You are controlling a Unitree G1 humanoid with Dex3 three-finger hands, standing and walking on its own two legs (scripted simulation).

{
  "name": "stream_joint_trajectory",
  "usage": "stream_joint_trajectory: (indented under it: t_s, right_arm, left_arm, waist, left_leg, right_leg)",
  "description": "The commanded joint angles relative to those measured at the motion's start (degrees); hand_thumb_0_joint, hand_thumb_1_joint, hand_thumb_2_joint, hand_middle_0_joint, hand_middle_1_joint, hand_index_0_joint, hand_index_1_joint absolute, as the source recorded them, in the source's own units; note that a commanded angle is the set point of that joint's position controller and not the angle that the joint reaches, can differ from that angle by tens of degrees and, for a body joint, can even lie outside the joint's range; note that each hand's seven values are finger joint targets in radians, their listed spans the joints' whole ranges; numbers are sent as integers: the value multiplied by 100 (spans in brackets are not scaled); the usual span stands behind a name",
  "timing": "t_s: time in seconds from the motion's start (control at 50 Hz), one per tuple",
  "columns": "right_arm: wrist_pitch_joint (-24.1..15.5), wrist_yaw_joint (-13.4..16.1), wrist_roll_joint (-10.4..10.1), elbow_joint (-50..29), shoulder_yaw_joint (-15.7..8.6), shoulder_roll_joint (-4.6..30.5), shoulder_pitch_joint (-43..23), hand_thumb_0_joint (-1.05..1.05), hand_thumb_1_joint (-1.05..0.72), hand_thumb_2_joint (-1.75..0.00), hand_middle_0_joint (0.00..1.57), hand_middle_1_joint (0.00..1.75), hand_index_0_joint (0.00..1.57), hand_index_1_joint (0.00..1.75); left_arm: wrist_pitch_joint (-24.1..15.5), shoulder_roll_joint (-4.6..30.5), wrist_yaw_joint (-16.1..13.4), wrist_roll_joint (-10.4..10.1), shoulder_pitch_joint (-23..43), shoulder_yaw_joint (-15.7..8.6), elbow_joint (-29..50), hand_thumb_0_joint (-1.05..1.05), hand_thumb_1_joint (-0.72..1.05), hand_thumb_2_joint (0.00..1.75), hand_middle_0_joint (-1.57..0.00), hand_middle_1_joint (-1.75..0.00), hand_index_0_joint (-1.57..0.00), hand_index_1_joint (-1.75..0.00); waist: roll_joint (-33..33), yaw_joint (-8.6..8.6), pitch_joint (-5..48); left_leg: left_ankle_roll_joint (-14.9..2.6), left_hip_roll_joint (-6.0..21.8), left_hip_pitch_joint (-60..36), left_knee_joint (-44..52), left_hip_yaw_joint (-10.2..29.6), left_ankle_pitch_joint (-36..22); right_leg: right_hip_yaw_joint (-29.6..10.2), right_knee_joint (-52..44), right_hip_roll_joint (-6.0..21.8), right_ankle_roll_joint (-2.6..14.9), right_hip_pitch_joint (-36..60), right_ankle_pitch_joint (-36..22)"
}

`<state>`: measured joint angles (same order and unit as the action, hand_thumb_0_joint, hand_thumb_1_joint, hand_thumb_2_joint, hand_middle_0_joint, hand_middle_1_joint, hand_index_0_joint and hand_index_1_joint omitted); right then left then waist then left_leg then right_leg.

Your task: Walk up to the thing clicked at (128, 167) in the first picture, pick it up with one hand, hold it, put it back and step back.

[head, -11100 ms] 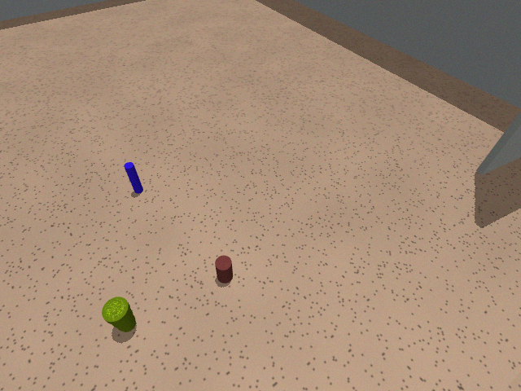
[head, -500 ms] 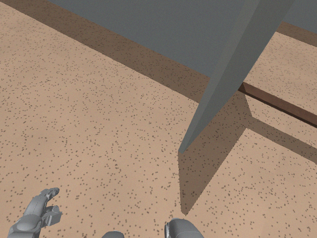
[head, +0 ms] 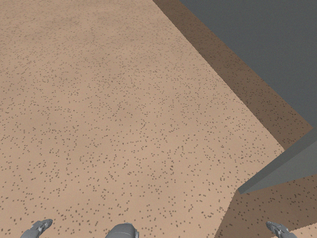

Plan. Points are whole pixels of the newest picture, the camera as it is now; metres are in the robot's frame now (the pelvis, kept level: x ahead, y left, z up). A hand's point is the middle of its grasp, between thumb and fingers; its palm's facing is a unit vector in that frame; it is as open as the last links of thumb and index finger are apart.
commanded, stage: walk up
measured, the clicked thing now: out of the picture +0.55 +1.36 -0.68
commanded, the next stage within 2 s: none
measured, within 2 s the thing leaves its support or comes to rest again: neither
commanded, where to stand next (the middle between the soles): +0.08 +0.02 m, yaw +61 degrees
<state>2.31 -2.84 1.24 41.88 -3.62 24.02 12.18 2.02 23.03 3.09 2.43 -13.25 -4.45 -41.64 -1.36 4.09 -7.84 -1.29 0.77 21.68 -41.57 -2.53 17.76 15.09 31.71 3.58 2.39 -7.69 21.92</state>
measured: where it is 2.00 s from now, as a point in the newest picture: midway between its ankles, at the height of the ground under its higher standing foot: outside the picture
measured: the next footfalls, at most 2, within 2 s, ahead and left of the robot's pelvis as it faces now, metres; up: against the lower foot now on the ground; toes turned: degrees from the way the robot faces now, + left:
left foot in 0.06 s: +0.08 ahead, +0.11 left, +0.00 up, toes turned +6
right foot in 0.40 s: +0.14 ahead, -0.13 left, +0.00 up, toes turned +21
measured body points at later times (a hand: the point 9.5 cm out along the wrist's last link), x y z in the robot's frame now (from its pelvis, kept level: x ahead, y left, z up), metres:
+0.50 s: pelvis +0.01 -0.04 -0.01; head +0.07 -0.04 +0.43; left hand -0.04 +0.30 -0.09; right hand +0.27 -0.26 -0.12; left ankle -0.01 +0.08 -0.68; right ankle +0.10 -0.15 -0.73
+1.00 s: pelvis +0.01 -0.01 -0.02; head +0.02 +0.03 +0.43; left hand -0.17 +0.27 -0.14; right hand +0.31 -0.19 -0.11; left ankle -0.07 +0.10 -0.73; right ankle +0.13 -0.09 -0.70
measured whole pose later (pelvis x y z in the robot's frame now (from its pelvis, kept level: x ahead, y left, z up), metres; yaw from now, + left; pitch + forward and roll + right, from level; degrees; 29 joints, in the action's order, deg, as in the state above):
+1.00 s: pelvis +0.01 -0.01 -0.02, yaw +48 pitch -2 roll +0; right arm -1.9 1.2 1.0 43.6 -2.7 24.3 18.6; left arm 2.4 25.2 1.5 0.9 -14.2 -3.5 -44.4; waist -2.9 0.5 -6.7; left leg 0.6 -3.9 21.2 -43.5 9.2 20.3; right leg 1.5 56.2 3.8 1.3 -27.1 27.6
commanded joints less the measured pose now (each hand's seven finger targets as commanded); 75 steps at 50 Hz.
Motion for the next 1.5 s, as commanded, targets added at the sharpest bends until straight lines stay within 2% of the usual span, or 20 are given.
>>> stream_joint_trajectory:
  t_s: [0.0, 0.02, 0.06, 0.08, 0.16, 0.34, 0.38, 0.42, 0.52, 0.68, 0.7, 0.74, 0.76, 0.82, 1.02, 1.1, 1.2, 1.32, 1.4, 1.48]
  right_arm:
    - [-209, 111, 3, -591, -406, 916, 587, 0, -90, -90, 20, 30, 20, 30]
    - [-232, 168, 78, -566, -493, 1058, 920, 0, -90, -90, 20, 30, 20, 30]
    - [-261, 287, 122, -880, -688, 1925, 804, 0, -90, -90, 20, 30, 20, 30]
    - [-284, 337, -17, -932, -720, 1812, 692, 0, -90, -90, 20, 30, 20, 30]
    - [-260, 349, 9, -1113, -467, 1269, 160, 0, -90, -90, 20, 30, 20, 30]
    - [-155, 151, 199, -1538, -601, 1262, -56, 0, -90, -90, 20, 30, 20, 30]
    - [-137, 168, 107, -1648, -374, 545, 35, 0, -90, -90, 20, 30, 20, 30]
    - [-11, 208, 227, -1384, -586, 1228, 336, 0, -90, -90, 20, 30, 20, 30]
    - [-65, -111, 88, -943, -624, 1147, 569, 0, -90, -90, 20, 30, 20, 30]
    - [-316, 115, -101, -163, -538, 1028, 920, 0, -90, -90, 20, 30, 20, 30]
    - [-398, 187, -86, -9, -596, 1244, 1256, 0, -90, -90, 20, 30, 20, 30]
    - [-499, 297, 23, -272, -752, 2426, 1213, 0, -90, -90, 20, 30, 20, 30]
    - [-494, 330, -38, -195, -752, 2409, 1064, 0, -90, -90, 20, 30, 20, 30]
    - [-567, 487, -50, -250, -451, 1653, 532, 0, -90, -90, 20, 30, 20, 30]
    - [-472, 615, -89, -467, -324, 1507, 303, 0, -90, -90, 20, 30, 20, 30]
    - [-406, 731, -56, -358, -305, 1320, 440, 0, -90, -90, 20, 30, 20, 30]
    - [-427, 387, -65, 95, -313, 1145, 536, 0, -90, -90, 20, 30, 20, 30]
    - [-536, 373, -60, 386, -275, 888, 522, 0, -90, -90, 20, 30, 20, 30]
    - [-618, 460, 3, 326, -414, 1838, 189, 0, -90, -90, 20, 30, 20, 30]
    - [-646, 478, -86, 423, -177, 1376, -279, 0, -90, -90, 20, 30, 20, 30]
  left_arm:
    - [-160, 1379, -77, -60, 351, -389, 782, 0, 90, 90, -20, -30, -20, -30]
    - [-169, 1187, -95, -102, 137, -341, 817, 0, 90, 90, -20, -30, -20, -30]
    - [-160, 960, -89, -162, 139, -279, 1022, 0, 90, 90, -20, -30, -20, -30]
    - [-164, 1321, -125, -100, 429, -330, 1052, 0, 90, 90, -20, -30, -20, -30]
    - [-158, 1154, -118, -146, -134, -295, 694, 0, 90, 90, -20, -30, -20, -30]
    - [-367, 1065, -476, -279, -929, -274, 484, 0, 90, 90, -20, -30, -20, -30]
    - [-477, 1982, -543, -91, -1016, -483, 539, 0, 90, 90, -20, -30, -20, -30]
    - [-461, 2077, -515, -132, -71, -483, 723, 0, 90, 90, -20, -30, -20, -30]
    - [-536, 1748, -471, -12, -101, -471, 545, 0, 90, 90, -20, -30, -20, -30]
    - [-265, 1775, -142, -58, 160, -413, 618, 0, 90, 90, -20, -30, -20, -30]
    - [-186, 1445, -139, -87, -48, -302, 579, 0, 90, 90, -20, -30, -20, -30]
    - [-126, 1142, -177, -169, 214, -168, 797, 0, 90, 90, -20, -30, -20, -30]
    - [-183, 1603, -257, -161, 736, -267, 754, 0, 90, 90, -20, -30, -20, -30]
    - [-213, 1477, -260, -214, -289, -284, 183, 0, 90, 90, -20, -30, -20, -30]
    - [-251, 1112, -287, -159, -409, -294, 137, 0, 90, 90, -20, -30, -20, -30]
    - [-344, 2106, -279, -103, 204, -471, 289, 0, 90, 90, -20, -30, -20, -30]
    - [-392, 1617, -296, -15, 85, -348, -57, 0, 90, 90, -20, -30, -20, -30]
    - [-270, 1466, -220, -142, 62, -216, -36, 0, 90, 90, -20, -30, -20, -30]
    - [-176, 1321, -307, -243, 226, -168, -231, 0, 90, 90, -20, -30, -20, -30]
    - [-246, 1178, -307, -289, -378, -117, -628, 0, 90, 90, -20, -30, -20, -30]
  waist:
    - [-446, -450, 970]
    - [77, -614, 1319]
    - [1658, -655, 1423]
    - [769, -626, 1169]
    - [908, -329, 704]
    - [1137, -138, 1364]
    - [-1205, -9, 1442]
    - [-711, -385, 881]
    - [-1285, -279, 697]
    - [-891, -389, 979]
    - [-61, -529, 1178]
    - [1526, -676, 742]
    - [993, -744, 218]
    - [936, -247, 604]
    - [1007, -70, 1128]
    - [-1047, -268, 655]
    - [-865, -218, 333]
    - [-869, -343, 903]
    - [860, -522, 592]
    - [942, -175, 709]
  left_leg:
    - [-209, -241, -1190, 1014, -311, -110]
    - [-506, -271, -2158, 1454, 182, 39]
    - [-2015, 1989, -2598, 2213, 4294, -993]
    - [-2106, 2279, -1940, 2359, 4409, -925]
    - [-951, 719, -907, 1800, 1971, -1659]
    - [-741, 131, -77, 538, 2672, -3182]
    - [-41, -1049, 1559, -1326, 1313, 6]
    - [159, -433, 1479, -2771, 1130, 1400]
    - [332, -26, 1405, -2144, 727, 359]
    - [265, -436, -1095, 832, -318, 46]
    - [172, -476, -1754, 1299, 95, 197]
    - [-1282, 1830, -1317, 2597, 4847, 1390]
    - [-1639, 1965, -549, 2708, 5050, 1253]
    - [-1140, 1034, -852, 1424, 2879, -927]
    - [-909, 475, 157, -14, 2519, -2706]
    - [46, -407, 1649, -3076, 1056, 1981]
    - [44, -193, 950, -1676, 389, 882]
    - [10, -484, -857, 876, -91, -42]
    - [-1485, 1793, -185, 2224, 3827, 793]
    - [-1040, 1177, -357, 1495, 2292, -1496]
  right_leg:
    - [-673, 395, 1459, 124, -261, -2842]
    - [-370, 1722, 1113, -105, -844, -2745]
    - [-959, 3655, -268, -624, -3029, 1540]
    - [-1905, 3993, 272, -503, -2827, 1508]
    - [-1538, 2588, 142, -286, -2073, 699]
    - [-1278, 331, -487, -38, -460, -634]
    - [-3787, -1090, 1874, 412, 778, -1569]
    - [-4385, -1359, 2916, 1462, -622, -1059]
    - [-1963, -896, 1487, 819, -86, -499]
    - [-826, 432, 1544, 538, -1164, -75]
    - [-603, 1580, 1213, 283, -1613, 425]
    - [-1224, 3261, 142, -244, -3542, 1319]
    - [-1796, 3424, 435, -192, -3272, 1242]
    - [-1785, 3042, 466, -113, -2740, 610]
    - [-1302, 787, -275, 158, -772, -326]
    - [-5401, -1620, 2710, 1740, -701, -253]
    - [-2407, -788, 1178, 890, -919, -95]
    - [-1886, 155, 1184, 742, -1097, -1003]
    - [-1670, 2222, 243, -148, -1843, 1489]
    - [-1596, 1606, 236, -94, -1356, 621]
